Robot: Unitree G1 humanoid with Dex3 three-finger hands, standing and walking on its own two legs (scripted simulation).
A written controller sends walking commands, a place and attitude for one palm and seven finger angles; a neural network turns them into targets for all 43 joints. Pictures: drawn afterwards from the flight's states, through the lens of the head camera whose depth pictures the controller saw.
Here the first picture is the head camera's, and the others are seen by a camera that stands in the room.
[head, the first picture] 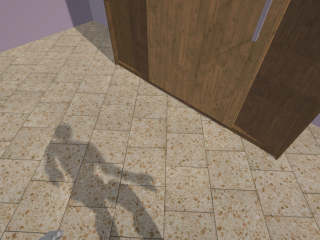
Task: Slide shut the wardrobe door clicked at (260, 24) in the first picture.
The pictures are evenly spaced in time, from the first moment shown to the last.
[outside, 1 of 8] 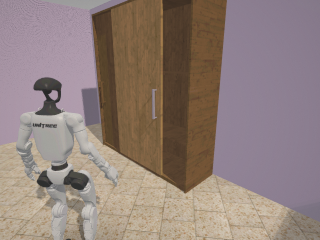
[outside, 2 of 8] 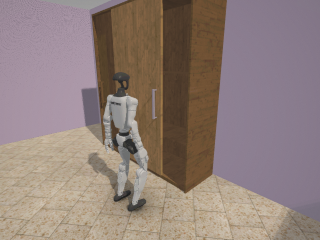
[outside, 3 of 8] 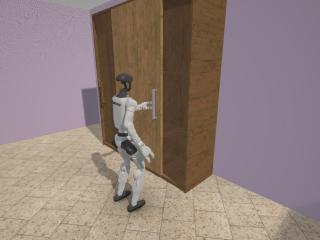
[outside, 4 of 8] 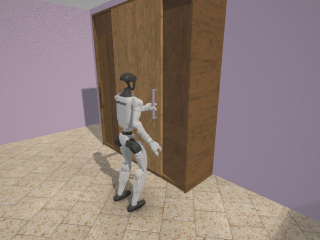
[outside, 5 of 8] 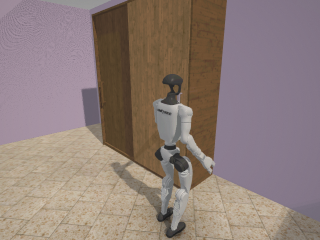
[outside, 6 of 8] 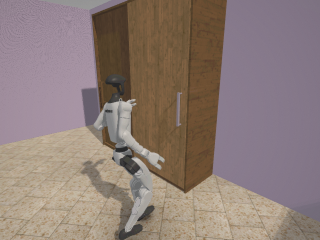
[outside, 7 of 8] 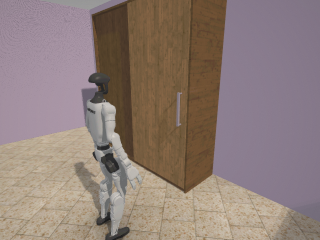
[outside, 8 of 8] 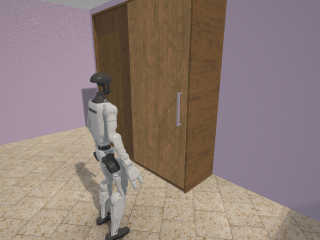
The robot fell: no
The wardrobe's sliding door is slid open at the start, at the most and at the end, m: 0.37 0.37 0.00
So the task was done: yes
